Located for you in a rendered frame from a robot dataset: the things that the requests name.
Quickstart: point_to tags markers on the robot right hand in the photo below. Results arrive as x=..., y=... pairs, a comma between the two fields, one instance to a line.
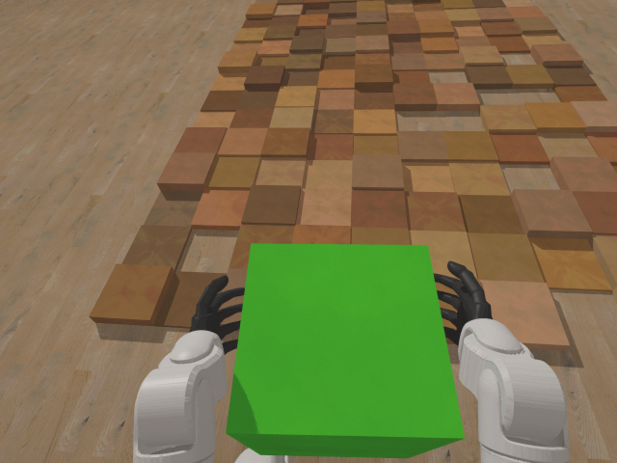
x=471, y=303

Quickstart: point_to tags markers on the robot left forearm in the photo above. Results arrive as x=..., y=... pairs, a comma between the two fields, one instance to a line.
x=174, y=419

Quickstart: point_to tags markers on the carton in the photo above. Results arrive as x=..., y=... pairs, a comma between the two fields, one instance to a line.
x=342, y=352

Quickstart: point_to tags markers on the robot left hand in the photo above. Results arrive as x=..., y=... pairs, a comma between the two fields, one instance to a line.
x=208, y=317

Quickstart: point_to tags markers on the robot right forearm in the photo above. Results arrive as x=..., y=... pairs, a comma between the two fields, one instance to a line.
x=522, y=408

